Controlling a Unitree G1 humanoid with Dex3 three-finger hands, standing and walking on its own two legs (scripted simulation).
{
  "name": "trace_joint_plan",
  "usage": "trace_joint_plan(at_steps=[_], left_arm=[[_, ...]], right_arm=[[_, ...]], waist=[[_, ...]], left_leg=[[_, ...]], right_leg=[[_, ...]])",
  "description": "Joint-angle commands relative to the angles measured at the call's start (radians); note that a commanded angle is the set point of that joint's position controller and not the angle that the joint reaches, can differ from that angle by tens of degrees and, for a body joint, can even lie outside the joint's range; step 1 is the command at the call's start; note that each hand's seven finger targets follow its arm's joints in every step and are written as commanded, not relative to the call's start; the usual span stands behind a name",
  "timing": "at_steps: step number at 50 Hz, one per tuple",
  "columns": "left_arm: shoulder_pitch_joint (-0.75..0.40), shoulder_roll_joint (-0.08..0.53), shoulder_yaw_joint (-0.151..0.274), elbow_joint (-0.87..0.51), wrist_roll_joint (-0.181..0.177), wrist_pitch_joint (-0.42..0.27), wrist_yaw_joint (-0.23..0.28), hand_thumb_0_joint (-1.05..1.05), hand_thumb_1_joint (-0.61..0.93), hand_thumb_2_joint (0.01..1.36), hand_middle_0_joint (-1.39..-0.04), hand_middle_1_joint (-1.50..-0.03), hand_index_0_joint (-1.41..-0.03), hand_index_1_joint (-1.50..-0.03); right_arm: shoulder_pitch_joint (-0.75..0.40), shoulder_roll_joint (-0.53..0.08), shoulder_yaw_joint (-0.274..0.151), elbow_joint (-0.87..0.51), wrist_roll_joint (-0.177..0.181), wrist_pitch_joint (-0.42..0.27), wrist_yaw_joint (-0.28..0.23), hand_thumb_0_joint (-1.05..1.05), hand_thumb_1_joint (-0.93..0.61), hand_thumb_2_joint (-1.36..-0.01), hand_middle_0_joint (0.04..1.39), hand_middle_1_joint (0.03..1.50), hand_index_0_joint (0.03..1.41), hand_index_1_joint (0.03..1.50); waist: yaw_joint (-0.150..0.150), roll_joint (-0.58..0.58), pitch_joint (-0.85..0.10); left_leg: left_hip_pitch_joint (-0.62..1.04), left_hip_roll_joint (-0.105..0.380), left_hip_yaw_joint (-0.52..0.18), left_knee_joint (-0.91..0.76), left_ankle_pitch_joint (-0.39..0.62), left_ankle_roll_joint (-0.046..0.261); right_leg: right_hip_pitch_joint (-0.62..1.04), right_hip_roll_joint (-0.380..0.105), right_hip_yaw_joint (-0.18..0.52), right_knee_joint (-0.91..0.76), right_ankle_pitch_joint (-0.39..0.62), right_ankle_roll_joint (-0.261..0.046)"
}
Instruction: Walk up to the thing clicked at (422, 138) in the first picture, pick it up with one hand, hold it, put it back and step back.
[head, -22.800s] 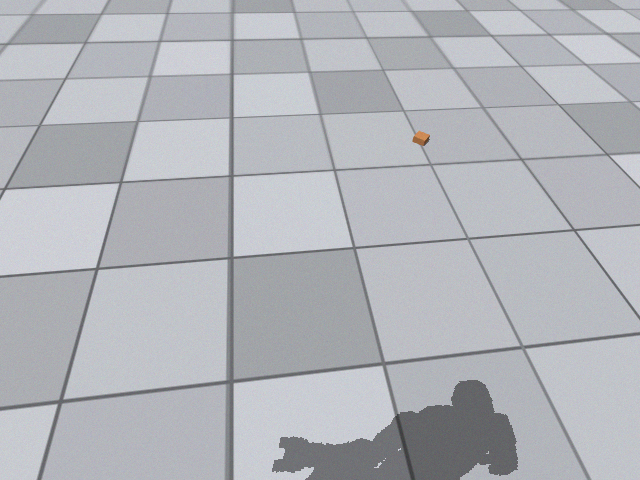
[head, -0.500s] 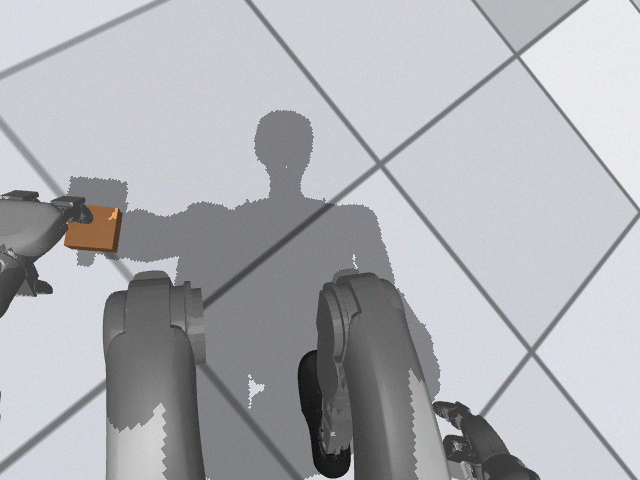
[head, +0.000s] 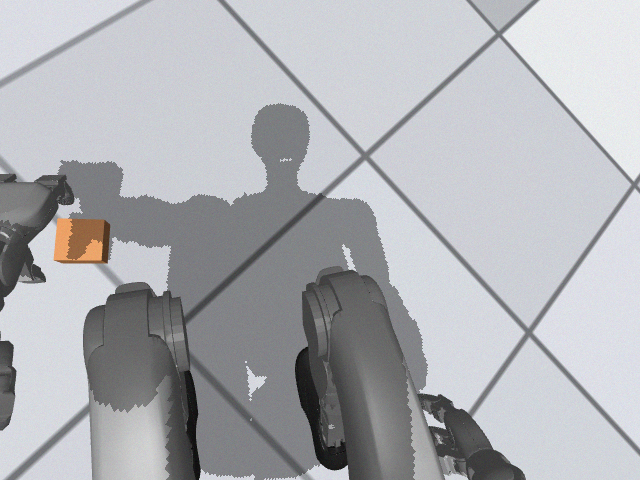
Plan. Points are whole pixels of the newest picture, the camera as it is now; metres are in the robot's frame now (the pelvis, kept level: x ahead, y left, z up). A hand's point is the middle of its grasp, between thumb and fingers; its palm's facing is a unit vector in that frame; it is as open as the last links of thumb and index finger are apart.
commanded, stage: close in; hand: left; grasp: from above
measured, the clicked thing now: (83, 241) +0.42 +0.29 -0.31
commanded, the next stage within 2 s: rest palm in 0.04 s
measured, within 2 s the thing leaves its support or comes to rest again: neither
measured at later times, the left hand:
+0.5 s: hand (74, 250) +0.39 +0.28 -0.25, palm faces -0.44 +0.00 -0.90, open 13.7 cm
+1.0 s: hand (82, 259) +0.38 +0.27 -0.27, palm faces -0.46 -0.07 -0.88, open 14.0 cm
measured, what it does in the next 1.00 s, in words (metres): stands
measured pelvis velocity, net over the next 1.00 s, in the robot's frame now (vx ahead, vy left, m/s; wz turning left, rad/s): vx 0.01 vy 0.01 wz -0.08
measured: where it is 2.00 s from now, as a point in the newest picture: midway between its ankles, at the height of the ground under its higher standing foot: (255, 437)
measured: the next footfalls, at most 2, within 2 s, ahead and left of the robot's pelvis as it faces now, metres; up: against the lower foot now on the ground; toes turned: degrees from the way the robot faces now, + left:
none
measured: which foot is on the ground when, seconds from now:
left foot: down 0.00-1.00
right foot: down 0.00-1.00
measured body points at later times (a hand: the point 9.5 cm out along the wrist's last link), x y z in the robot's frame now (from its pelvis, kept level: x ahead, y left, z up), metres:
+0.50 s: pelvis +0.00 +0.00 -0.03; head +0.23 +0.09 +0.34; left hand +0.41 +0.28 -0.20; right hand +0.11 -0.27 -0.14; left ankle +0.08 +0.14 -0.29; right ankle +0.09 -0.11 -0.29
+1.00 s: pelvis +0.01 +0.01 -0.03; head +0.25 +0.11 +0.33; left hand +0.40 +0.28 -0.22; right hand +0.08 -0.26 -0.12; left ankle +0.08 +0.14 -0.29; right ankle +0.09 -0.11 -0.29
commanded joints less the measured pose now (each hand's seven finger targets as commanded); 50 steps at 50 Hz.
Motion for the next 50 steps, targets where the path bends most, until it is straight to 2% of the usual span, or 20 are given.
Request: trace_joint_plan(at_steps=[1,2,5,8,10,12,15,17,19,24,26,28,29,31,34,37,41,44,48,50], left_arm=[[-0.194,0.283,0.094,-0.201,-0.007,-0.163,0.042,0.000,-0.132,0.639,-0.344,-0.826,-0.400,-0.767],[-0.164,0.291,0.107,-0.163,0.018,-0.191,0.073,0.000,-0.163,0.669,-0.329,-0.819,-0.378,-0.767],[-0.185,0.299,0.117,-0.080,0.090,-0.250,0.175,0.000,-0.226,0.726,-0.270,-0.861,-0.315,-0.814],[-0.215,0.301,0.121,-0.042,0.169,-0.247,0.294,0.000,-0.275,0.777,-0.208,-0.890,-0.242,-0.852],[-0.197,0.250,0.087,0.010,0.189,-0.214,0.376,0.000,-0.322,0.820,-0.156,-0.929,-0.191,-0.892],[-0.209,0.250,0.081,0.027,0.209,-0.161,0.449,0.000,-0.367,0.855,-0.123,-0.951,-0.153,-0.917],[-0.266,0.220,0.047,0.050,0.185,-0.064,0.506,0.000,-0.425,0.898,-0.108,-0.944,-0.124,-0.924],[-0.292,0.199,0.023,0.064,0.159,-0.008,0.518,0.000,-0.465,0.928,-0.088,-0.953,-0.098,-0.940],[-0.290,0.217,0.016,0.100,0.139,0.035,0.508,0.000,-0.484,0.943,-0.072,-0.967,-0.082,-0.954],[-0.285,0.236,0.030,0.152,0.084,0.079,0.441,0.000,-0.489,0.941,-0.057,-0.995,-0.074,-0.975],[-0.285,0.290,0.071,0.143,0.067,0.067,0.407,0.000,-0.490,0.934,-0.056,-1.018,-0.077,-0.993],[-0.176,0.356,0.152,0.202,0.067,0.060,0.388,0.000,-0.486,0.932,-0.057,-1.018,-0.079,-0.992],[-0.163,0.332,0.145,0.213,0.062,0.050,0.374,0.000,-0.478,0.927,-0.057,-1.010,-0.080,-0.984],[-0.165,0.295,0.123,0.209,0.055,0.031,0.336,0.000,-0.484,0.934,-0.061,-1.010,-0.081,-0.987],[-0.148,0.330,0.142,0.172,0.041,-0.019,0.295,0.000,-0.498,0.946,-0.061,-1.003,-0.076,-0.986],[-0.163,0.309,0.126,0.107,0.047,-0.085,0.288,0.000,-0.481,0.935,-0.065,-1.006,-0.084,-0.984],[-0.199,0.341,0.112,0.046,0.078,-0.157,0.331,0.000,-0.487,0.944,-0.063,-0.986,-0.078,-0.969],[-0.155,0.310,0.088,0.068,0.119,-0.161,0.404,0.000,-0.487,0.955,-0.062,-0.974,-0.072,-0.961],[-0.133,0.271,0.055,0.103,0.153,-0.098,0.517,0.000,-0.508,0.976,-0.061,-0.951,-0.059,-0.950],[-0.140,0.248,0.040,0.126,0.147,-0.051,0.560,0.000,-0.511,0.976,-0.060,-0.947,-0.058,-0.947]], right_arm=[[0.163,-0.264,-0.051,-0.046,-0.008,0.014,-0.026,0.000,-0.918,-0.898,0.199,0.300,0.200,0.300],[0.154,-0.269,-0.044,-0.040,-0.013,0.019,-0.028,0.000,-0.916,-0.898,0.199,0.300,0.199,0.300],[0.141,-0.260,-0.025,-0.023,-0.034,0.026,-0.027,0.000,-0.909,-0.896,0.199,0.300,0.200,0.300],[0.128,-0.275,-0.027,0.012,-0.079,0.019,-0.027,0.000,-0.897,-0.896,0.200,0.300,0.200,0.300],[0.102,-0.281,-0.032,0.033,-0.109,0.005,-0.026,0.000,-0.891,-0.893,0.200,0.300,0.200,0.300],[0.103,-0.292,-0.034,0.052,-0.131,-0.017,-0.021,0.000,-0.891,-0.893,0.200,0.300,0.200,0.300],[0.075,-0.286,-0.028,0.067,-0.143,-0.055,0.003,0.000,-0.896,-0.896,0.200,0.300,0.200,0.300],[0.061,-0.289,-0.018,0.079,-0.147,-0.081,0.018,0.000,-0.898,-0.897,0.200,0.300,0.200,0.300],[0.057,-0.293,-0.010,0.088,-0.140,-0.097,0.028,0.000,-0.897,-0.897,0.200,0.300,0.200,0.300],[0.079,-0.295,0.009,0.076,-0.136,-0.131,0.051,0.000,-0.901,-0.898,0.200,0.300,0.200,0.300],[0.065,-0.306,0.015,0.029,-0.128,-0.147,0.057,0.000,-0.905,-0.900,0.200,0.300,0.200,0.300],[0.109,-0.314,0.010,0.039,-0.130,-0.138,0.053,0.000,-0.905,-0.899,0.200,0.300,0.200,0.300],[0.101,-0.292,0.014,0.031,-0.135,-0.137,0.055,0.000,-0.904,-0.899,0.200,0.300,0.200,0.300],[0.104,-0.280,0.029,0.016,-0.145,-0.131,0.061,0.000,-0.906,-0.900,0.200,0.300,0.200,0.300],[0.115,-0.290,0.040,0.003,-0.138,-0.119,0.060,0.000,-0.903,-0.900,0.200,0.300,0.200,0.300],[0.127,-0.288,0.058,-0.003,-0.147,-0.104,0.064,0.000,-0.901,-0.899,0.200,0.300,0.200,0.300],[0.109,-0.323,0.055,0.005,-0.163,-0.096,0.064,0.000,-0.898,-0.898,0.200,0.300,0.200,0.300],[0.079,-0.325,0.056,0.027,-0.181,-0.104,0.069,0.000,-0.894,-0.897,0.200,0.300,0.200,0.300],[0.053,-0.332,0.057,0.047,-0.192,-0.129,0.080,0.000,-0.891,-0.896,0.200,0.300,0.200,0.300],[0.039,-0.333,0.053,0.054,-0.189,-0.145,0.089,0.000,-0.891,-0.896,0.200,0.300,0.200,0.300]], waist=[[0.005,0.099,-0.665],[0.014,0.127,-0.642],[-0.007,0.164,-0.605],[-0.010,0.257,-0.584],[-0.020,0.259,-0.565],[-0.031,0.281,-0.568],[-0.038,0.329,-0.603],[-0.049,0.336,-0.594],[-0.049,0.329,-0.596],[-0.081,0.259,-0.576],[-0.079,0.240,-0.577],[-0.061,0.228,-0.601],[-0.057,0.235,-0.576],[-0.087,0.216,-0.557],[-0.080,0.237,-0.573],[-0.093,0.262,-0.600],[-0.092,0.285,-0.607],[-0.074,0.288,-0.564],[-0.074,0.290,-0.525],[-0.071,0.294,-0.511]], left_leg=[[0.416,-0.018,0.078,-0.134,0.201,0.058],[0.432,-0.017,0.078,-0.132,0.204,0.052],[0.442,-0.005,0.062,-0.133,0.163,0.050],[0.500,-0.006,0.056,-0.165,0.121,0.033],[0.489,-0.007,0.058,-0.173,0.063,0.021],[0.495,-0.009,0.062,-0.182,0.060,0.017],[0.486,-0.006,0.071,-0.164,0.067,0.015],[0.471,-0.002,0.071,-0.149,0.074,0.017],[0.452,0.002,0.073,-0.127,0.098,0.022],[0.412,0.002,0.064,-0.089,0.115,0.049],[0.412,0.005,0.058,-0.082,0.123,0.053],[0.423,0.006,0.056,-0.091,0.163,0.050],[0.401,0.007,0.058,-0.084,0.152,0.049],[0.383,0.004,0.054,-0.072,0.152,0.053],[0.404,0.007,0.043,-0.073,0.189,0.047],[0.464,0.012,0.028,-0.063,0.240,0.040],[0.471,0.015,0.020,-0.061,0.213,0.037],[0.463,0.015,0.020,-0.074,0.166,0.030],[0.449,0.014,0.021,-0.094,0.134,0.022],[0.437,0.015,0.024,-0.101,0.123,0.020]], right_leg=[[0.401,0.016,-0.049,-0.268,0.271,-0.041],[0.370,0.018,-0.054,-0.258,0.258,-0.048],[0.298,0.030,-0.059,-0.235,0.214,-0.050],[0.212,0.026,-0.083,-0.201,0.153,-0.065],[0.167,0.033,-0.094,-0.194,0.090,-0.075],[0.156,0.033,-0.106,-0.188,0.097,-0.074],[0.138,0.031,-0.091,-0.181,0.117,-0.077],[0.135,0.030,-0.091,-0.182,0.135,-0.075],[0.164,0.030,-0.081,-0.179,0.168,-0.070],[0.238,0.026,-0.080,-0.182,0.211,-0.054],[0.257,0.023,-0.089,-0.172,0.232,-0.051],[0.313,0.027,-0.098,-0.169,0.273,-0.048],[0.303,0.027,-0.095,-0.164,0.260,-0.051],[0.308,0.029,-0.098,-0.167,0.272,-0.045],[0.346,0.034,-0.107,-0.168,0.315,-0.042],[0.368,0.039,-0.127,-0.153,0.357,-0.040],[0.366,0.044,-0.131,-0.162,0.318,-0.040],[0.327,0.053,-0.136,-0.152,0.255,-0.050],[0.268,0.063,-0.138,-0.150,0.213,-0.060],[0.239,0.064,-0.136,-0.146,0.204,-0.064]])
